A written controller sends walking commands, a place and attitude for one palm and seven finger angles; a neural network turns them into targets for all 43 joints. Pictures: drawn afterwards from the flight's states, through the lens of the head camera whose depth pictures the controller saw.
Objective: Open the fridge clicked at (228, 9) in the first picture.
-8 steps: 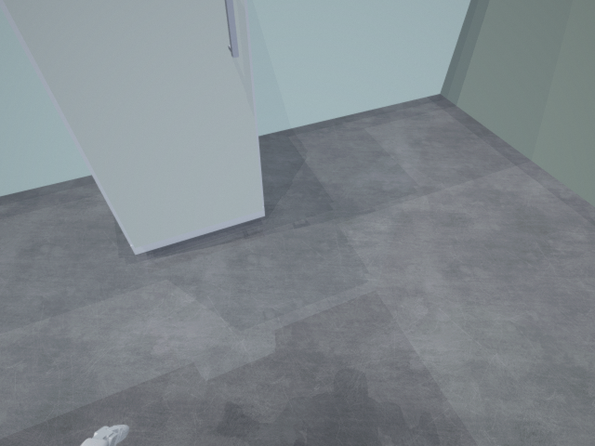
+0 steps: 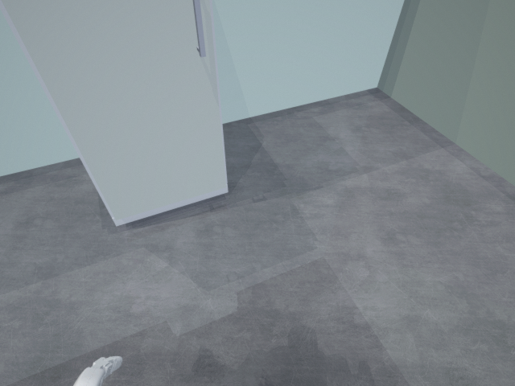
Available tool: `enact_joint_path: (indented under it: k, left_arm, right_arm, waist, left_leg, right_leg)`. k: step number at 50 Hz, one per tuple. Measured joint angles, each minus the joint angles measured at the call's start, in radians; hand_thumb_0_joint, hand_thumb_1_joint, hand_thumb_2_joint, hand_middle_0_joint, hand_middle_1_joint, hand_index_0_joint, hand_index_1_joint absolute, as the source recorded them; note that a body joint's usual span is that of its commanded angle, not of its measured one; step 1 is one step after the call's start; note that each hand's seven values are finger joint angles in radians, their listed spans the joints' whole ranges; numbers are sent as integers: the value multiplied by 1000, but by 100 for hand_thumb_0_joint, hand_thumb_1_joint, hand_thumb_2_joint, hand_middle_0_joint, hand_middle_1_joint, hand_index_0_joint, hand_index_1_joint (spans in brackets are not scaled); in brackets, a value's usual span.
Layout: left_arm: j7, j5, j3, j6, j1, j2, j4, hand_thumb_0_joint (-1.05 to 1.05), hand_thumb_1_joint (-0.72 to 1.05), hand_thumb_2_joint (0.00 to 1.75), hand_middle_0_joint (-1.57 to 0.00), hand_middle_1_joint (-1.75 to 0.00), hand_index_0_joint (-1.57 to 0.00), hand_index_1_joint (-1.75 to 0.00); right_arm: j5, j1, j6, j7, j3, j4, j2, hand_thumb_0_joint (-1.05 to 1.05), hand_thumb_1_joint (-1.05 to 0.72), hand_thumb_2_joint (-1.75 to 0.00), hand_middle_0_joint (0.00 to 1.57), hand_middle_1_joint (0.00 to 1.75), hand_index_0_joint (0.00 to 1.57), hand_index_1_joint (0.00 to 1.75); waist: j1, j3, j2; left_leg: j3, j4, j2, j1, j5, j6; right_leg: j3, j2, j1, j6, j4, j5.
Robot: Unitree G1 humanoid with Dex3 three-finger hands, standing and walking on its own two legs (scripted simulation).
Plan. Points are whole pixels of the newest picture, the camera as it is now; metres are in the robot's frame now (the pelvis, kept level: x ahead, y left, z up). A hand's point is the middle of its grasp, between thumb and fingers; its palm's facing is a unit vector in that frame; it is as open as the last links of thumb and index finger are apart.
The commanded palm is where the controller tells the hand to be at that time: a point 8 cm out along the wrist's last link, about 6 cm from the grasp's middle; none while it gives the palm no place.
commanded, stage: stand and wait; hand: right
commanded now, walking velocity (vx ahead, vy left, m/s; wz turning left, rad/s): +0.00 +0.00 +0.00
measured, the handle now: (195, 8) +1.10 +0.25 +0.17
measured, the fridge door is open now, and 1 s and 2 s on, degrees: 0 0 0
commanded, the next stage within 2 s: look at it before walking up in 0.66 s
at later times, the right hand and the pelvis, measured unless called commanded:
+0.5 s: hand out of the picture +0.05 -0.24 -0.15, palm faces -0.03 +0.94 -0.34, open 7.4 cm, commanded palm none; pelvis -0.02 +0.01 +0.01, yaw +0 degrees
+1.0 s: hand out of the picture +0.06 -0.23 -0.15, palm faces -0.03 +0.94 -0.33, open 7.4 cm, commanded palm none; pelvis -0.02 +0.02 +0.01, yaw +0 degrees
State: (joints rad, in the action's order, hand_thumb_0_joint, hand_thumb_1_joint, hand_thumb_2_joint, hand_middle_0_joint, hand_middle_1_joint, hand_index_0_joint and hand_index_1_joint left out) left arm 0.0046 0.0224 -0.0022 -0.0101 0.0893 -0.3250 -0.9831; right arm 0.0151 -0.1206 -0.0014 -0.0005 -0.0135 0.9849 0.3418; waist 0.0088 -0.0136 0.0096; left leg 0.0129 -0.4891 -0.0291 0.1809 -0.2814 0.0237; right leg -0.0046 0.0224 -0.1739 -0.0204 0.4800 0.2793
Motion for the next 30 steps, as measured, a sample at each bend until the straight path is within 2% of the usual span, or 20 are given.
enact_joint_path:
  k: [11,30]
  left_arm:
    - [-2,-2,4,2,3,-4,-47,0,91,90,-21,-30,-20,-30]
    - [0,-6,5,5,40,-17,-121,0,91,90,-21,-30,-20,-30]
  right_arm:
    - [2,-17,2,2,5,41,-6,1,-90,-89,21,29,20,30]
    - [0,-19,7,4,9,94,6,1,-90,-89,20,29,20,30]
  waist:
    - [3,-17,4]
    - [-7,-28,-4]
  left_leg:
    - [-6,35,9,-11,29,-10]
    - [-10,80,23,-17,69,-22]
  right_leg:
    - [6,-9,12,11,-41,-33]
    - [9,-24,19,25,-83,-71]
